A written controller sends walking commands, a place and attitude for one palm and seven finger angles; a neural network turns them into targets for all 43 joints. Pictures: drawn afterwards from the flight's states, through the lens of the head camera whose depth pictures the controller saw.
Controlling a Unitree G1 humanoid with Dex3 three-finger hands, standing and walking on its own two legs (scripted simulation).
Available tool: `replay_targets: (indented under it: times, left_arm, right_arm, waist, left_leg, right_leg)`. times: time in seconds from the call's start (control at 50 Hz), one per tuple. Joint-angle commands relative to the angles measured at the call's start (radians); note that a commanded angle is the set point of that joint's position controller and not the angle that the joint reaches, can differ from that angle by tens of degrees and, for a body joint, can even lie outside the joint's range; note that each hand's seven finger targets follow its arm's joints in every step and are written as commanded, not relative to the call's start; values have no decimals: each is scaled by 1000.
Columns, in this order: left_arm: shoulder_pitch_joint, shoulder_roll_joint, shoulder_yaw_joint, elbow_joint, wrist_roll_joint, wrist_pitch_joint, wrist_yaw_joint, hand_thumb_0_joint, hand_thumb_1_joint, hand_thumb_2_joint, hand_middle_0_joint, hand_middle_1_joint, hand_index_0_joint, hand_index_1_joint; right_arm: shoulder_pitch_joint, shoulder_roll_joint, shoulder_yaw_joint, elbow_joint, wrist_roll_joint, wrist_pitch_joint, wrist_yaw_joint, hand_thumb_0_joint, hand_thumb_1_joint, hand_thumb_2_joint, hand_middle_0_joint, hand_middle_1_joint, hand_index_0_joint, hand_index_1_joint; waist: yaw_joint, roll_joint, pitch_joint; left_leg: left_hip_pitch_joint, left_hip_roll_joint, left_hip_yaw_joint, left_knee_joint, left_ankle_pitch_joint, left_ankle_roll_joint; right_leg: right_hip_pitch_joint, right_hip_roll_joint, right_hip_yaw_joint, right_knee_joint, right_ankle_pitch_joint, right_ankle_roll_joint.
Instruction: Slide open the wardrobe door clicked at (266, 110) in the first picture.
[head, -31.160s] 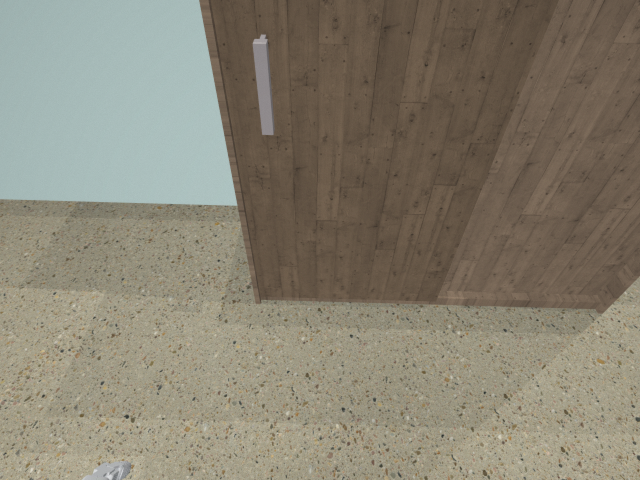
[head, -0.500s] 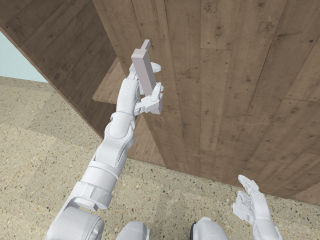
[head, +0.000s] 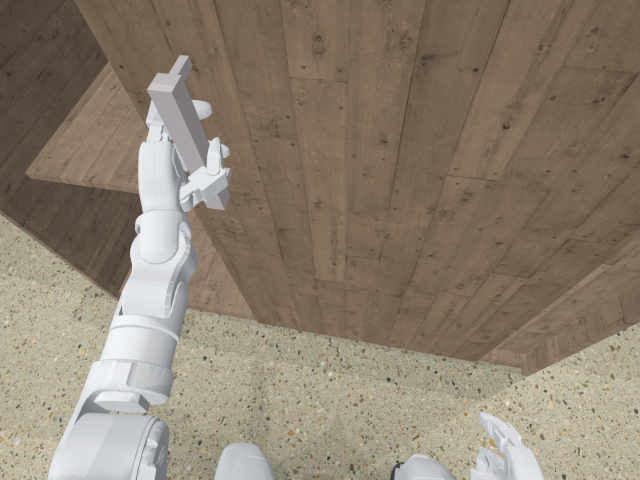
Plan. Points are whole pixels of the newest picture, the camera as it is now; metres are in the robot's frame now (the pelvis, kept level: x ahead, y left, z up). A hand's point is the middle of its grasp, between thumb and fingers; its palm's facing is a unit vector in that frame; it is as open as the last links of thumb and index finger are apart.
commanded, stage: step sideways, sliding the door along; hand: left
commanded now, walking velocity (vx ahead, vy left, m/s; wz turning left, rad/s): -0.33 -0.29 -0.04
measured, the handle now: (202, 140) +0.46 +0.21 +0.12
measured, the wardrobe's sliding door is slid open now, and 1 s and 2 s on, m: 0.49 0.49 0.49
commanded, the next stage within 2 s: stop walking and hold the door there in 0.28 s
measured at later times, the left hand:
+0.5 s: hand (215, 171) +0.41 +0.18 +0.11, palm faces +0.52 -0.79 -0.33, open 7.1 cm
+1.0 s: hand (213, 172) +0.41 +0.19 +0.12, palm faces +0.46 -0.85 -0.26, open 6.7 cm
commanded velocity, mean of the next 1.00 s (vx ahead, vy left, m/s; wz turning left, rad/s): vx -0.14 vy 0.01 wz -0.03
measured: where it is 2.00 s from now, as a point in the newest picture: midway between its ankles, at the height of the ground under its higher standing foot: outside the picture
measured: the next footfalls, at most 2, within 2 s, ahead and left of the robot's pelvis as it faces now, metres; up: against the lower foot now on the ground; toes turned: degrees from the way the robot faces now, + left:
left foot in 0.16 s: -0.02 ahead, +0.09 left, +0.00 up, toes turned +9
right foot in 0.42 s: +0.09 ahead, -0.26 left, +0.00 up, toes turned -6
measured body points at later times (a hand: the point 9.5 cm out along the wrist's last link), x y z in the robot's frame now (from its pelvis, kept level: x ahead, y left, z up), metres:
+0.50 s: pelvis +0.04 -0.15 +0.01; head +0.13 -0.17 +0.45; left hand +0.38 +0.22 +0.13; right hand +0.22 -0.37 -0.11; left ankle -0.05 +0.05 -0.65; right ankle +0.05 -0.25 -0.72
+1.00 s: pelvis +0.02 -0.11 +0.02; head +0.03 -0.09 +0.47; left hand +0.38 +0.23 +0.13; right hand +0.11 -0.40 -0.07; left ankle +0.08 -0.01 -0.72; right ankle +0.03 -0.24 -0.70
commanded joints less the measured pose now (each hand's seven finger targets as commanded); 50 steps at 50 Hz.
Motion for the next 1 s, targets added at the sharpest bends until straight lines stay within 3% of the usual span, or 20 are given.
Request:
replay_targets:
  times: [0.0,0.04,0.1,0.12,0.14,0.16,0.22,0.36,0.38,0.4,0.42,0.44,0.48,0.54,0.6,0.78,0.82,0.88,0.92,0.98]
  left_arm:
    - [-341,43,-192,-399,73,-146,-102,0,900,900,-450,-1400,-450,-1400]
    - [-406,-65,-250,-462,58,-157,-82,0,900,900,-450,-1400,-450,-1400]
    - [-405,24,-167,-473,42,-196,-70,0,900,900,-450,-1400,-450,-1400]
    - [-407,38,-164,-488,20,-189,-74,0,900,900,-450,-1400,-450,-1400]
    - [-426,-34,-200,-487,28,-171,-100,0,900,900,-450,-1400,-450,-1400]
    - [-457,-59,-206,-469,44,-164,-120,0,900,900,-450,-1400,-450,-1400]
    - [-542,-53,-212,-472,58,-146,-123,0,900,900,-450,-1400,-450,-1400]
    - [-398,70,-143,-452,41,-88,-126,0,900,900,-450,-1400,-450,-1400]
    - [-219,800,531,-44,118,-96,-68,0,900,900,-450,-1400,-450,-1400]
    - [-201,711,422,-21,117,-118,-76,0,900,900,-450,-1400,-450,-1400]
    - [-113,793,514,80,115,-106,-64,0,900,900,-450,-1400,-450,-1400]
    - [-82,642,421,60,79,-80,-58,0,900,900,-450,-1400,-450,-1400]
    - [-88,594,404,5,81,-100,-42,0,900,900,-450,-1400,-450,-1400]
    - [-20,710,542,172,74,-112,-9,0,900,900,-450,-1400,-450,-1400]
    - [-84,678,504,185,66,-116,-10,0,900,900,-450,-1400,-450,-1400]
    - [-65,639,435,90,86,-118,-2,0,900,900,-450,-1400,-450,-1400]
    - [-51,629,421,53,79,-118,0,0,900,900,-450,-1400,-450,-1400]
    - [-61,532,315,-57,74,-120,-22,0,900,900,-450,-1400,-450,-1400]
    - [-50,486,262,-54,71,-100,-31,0,900,900,-450,-1400,-450,-1400]
    - [-89,499,251,-64,83,-77,-33,0,900,900,-450,-1400,-450,-1400]
  right_arm:
    - [-119,-92,-57,-138,-25,-67,-60,0,-900,-900,200,300,200,300]
    - [-135,-38,7,-93,-16,-98,-67,0,-900,-900,200,300,200,300]
    - [-94,-101,-37,-75,-19,-73,-70,0,-900,-900,200,300,200,300]
    - [-85,-144,-62,-80,-10,-68,-69,0,-900,-900,200,300,200,300]
    - [-53,-167,-84,-98,-19,-65,-38,0,-900,-900,200,300,200,300]
    - [-30,-168,-86,-104,-21,-74,4,0,-900,-900,200,300,200,300]
    - [-53,-149,-73,-104,-24,-101,14,0,-900,-900,200,300,200,300]
    - [-44,-155,-57,-147,-12,-118,24,0,-900,-900,200,300,200,300]
    - [12,-250,-85,-57,-34,-76,7,0,-900,-900,200,300,200,300]
    - [10,-193,-79,-102,-5,-49,-8,0,-900,-900,200,300,200,300]
    - [-29,-182,-72,-105,-17,-40,-33,0,-900,-900,200,300,200,300]
    - [-53,-139,-52,-99,-8,-47,-46,0,-900,-900,200,300,200,300]
    - [-77,-141,-20,-74,-7,-61,-51,0,-900,-900,200,300,200,300]
    - [-93,-163,-5,-34,-11,-47,-57,0,-900,-900,200,300,200,300]
    - [-83,-180,-11,-31,-6,-49,-53,0,-900,-900,200,300,200,300]
    - [-38,-220,-39,-57,-18,-68,-85,0,-900,-900,200,300,200,300]
    - [-31,-243,-57,-52,-18,-63,-93,0,-900,-900,200,300,200,300]
    - [-14,-247,-49,-89,-13,-60,-80,0,-900,-900,200,300,200,300]
    - [-43,-217,-36,-87,-30,-66,-82,0,-900,-900,200,300,200,300]
    - [1,-222,-34,-69,-38,-72,-82,0,-900,-900,200,300,200,300]
  waist:
    - [-23,-493,-671]
    - [-95,-218,-604]
    - [-120,-233,-656]
    - [-128,-185,-675]
    - [-114,-11,-725]
    - [-98,30,-753]
    - [-92,390,-651]
    - [-96,246,-594]
    - [-60,184,-629]
    - [-59,-57,-673]
    - [-29,-237,-712]
    - [-30,-240,-668]
    - [-49,-166,-620]
    - [-47,-233,-610]
    - [-71,-300,-573]
    - [-68,-183,-509]
    - [-89,-83,-465]
    - [-62,106,-474]
    - [-67,260,-436]
    - [-84,216,-442]
  left_leg:
    - [-98,-342,-18,485,-423,16]
    - [-201,-311,-54,135,-322,21]
    - [128,-217,-1,-219,291,13]
    - [392,-65,-122,-217,856,81]
    - [641,120,-284,-159,1422,204]
    - [713,157,-222,-146,1504,254]
    - [732,70,-15,-125,1330,185]
    - [600,-89,130,46,1153,76]
    - [477,-105,158,113,1026,60]
    - [161,-206,133,370,561,42]
    - [-133,-365,73,546,-282,23]
    - [-252,-371,-53,639,-398,18]
    - [-327,-334,-119,665,-337,6]
    - [-368,-374,-79,598,-238,8]
    - [-333,-386,-59,536,-144,0]
    - [-33,-365,-4,-48,66,23]
    - [110,-329,-15,-199,253,30]
    - [145,-99,-200,-294,643,161]
    - [108,-70,-239,-373,581,198]
    - [99,-106,-176,-357,406,188]
  right_leg:
    - [345,-272,255,-70,1333,-157]
    - [457,-244,192,-60,1281,-183]
    - [344,-145,99,43,1078,-132]
    - [95,-90,62,99,683,-75]
    - [-175,6,49,219,12,-33]
    - [-244,23,104,277,-280,-42]
    - [-310,8,58,237,-186,-45]
    - [-41,81,-121,-162,198,-38]
    - [39,58,-111,-187,414,-28]
    - [325,-122,56,-138,1027,-88]
    - [479,-332,321,-49,1557,-216]
    - [509,-401,302,-29,1583,-225]
    - [482,-363,310,-29,1320,-229]
    - [499,-290,216,-46,1252,-203]
    - [404,-287,196,-106,1130,-192]
    - [207,-226,171,-175,695,-186]
    - [101,-173,150,-169,471,-143]
    - [26,19,47,-40,-74,-61]
    - [-18,39,14,137,-211,-62]
    - [1,17,24,152,-148,-61]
